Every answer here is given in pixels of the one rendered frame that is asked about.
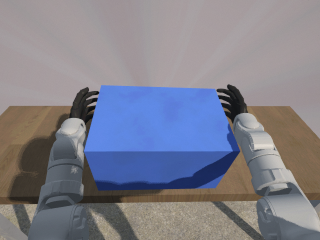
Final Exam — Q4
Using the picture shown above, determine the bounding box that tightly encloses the left robot hand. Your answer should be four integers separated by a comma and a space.
69, 87, 99, 125

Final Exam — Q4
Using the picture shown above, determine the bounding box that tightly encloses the table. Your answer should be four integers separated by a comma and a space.
0, 106, 320, 240

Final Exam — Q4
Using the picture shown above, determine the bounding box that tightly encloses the carton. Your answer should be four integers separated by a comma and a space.
84, 85, 240, 191

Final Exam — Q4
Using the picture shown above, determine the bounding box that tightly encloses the robot right upper arm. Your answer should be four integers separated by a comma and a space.
256, 193, 320, 240

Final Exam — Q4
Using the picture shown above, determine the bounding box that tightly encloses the right robot hand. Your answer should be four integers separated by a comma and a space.
216, 84, 248, 123

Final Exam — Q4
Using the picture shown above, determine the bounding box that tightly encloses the robot left upper arm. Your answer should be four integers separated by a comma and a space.
30, 205, 89, 240

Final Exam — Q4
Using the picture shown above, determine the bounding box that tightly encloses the robot left forearm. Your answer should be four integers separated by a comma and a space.
27, 118, 87, 240

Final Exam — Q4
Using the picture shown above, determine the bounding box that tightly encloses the robot right forearm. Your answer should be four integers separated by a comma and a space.
232, 113, 320, 228

